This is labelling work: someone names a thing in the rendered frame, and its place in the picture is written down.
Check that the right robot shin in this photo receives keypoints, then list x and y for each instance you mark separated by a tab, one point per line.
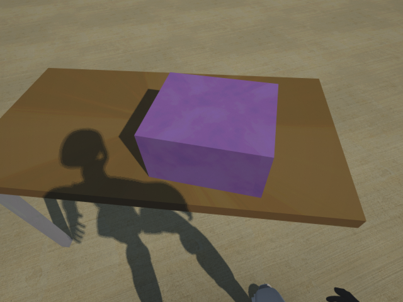
264	286

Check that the robot right hand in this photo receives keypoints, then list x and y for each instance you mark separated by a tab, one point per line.
345	296

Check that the right robot thigh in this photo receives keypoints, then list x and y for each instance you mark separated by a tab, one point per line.
267	295

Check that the table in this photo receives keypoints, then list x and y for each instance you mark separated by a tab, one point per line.
70	136

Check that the carton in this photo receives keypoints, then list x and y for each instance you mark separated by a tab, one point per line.
211	132

